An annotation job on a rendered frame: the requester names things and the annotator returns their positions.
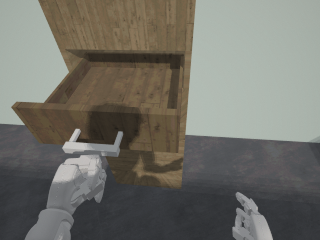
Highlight left robot hand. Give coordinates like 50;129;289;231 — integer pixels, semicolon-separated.
46;154;107;216

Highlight right robot hand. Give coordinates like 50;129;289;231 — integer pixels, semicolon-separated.
232;192;273;240

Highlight cabinet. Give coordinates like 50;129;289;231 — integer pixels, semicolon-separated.
38;0;196;189

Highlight drawer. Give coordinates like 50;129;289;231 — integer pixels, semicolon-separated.
11;52;184;153

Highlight handle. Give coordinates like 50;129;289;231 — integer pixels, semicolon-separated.
62;129;123;157

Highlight robot left forearm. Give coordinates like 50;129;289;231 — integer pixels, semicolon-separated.
24;208;74;240

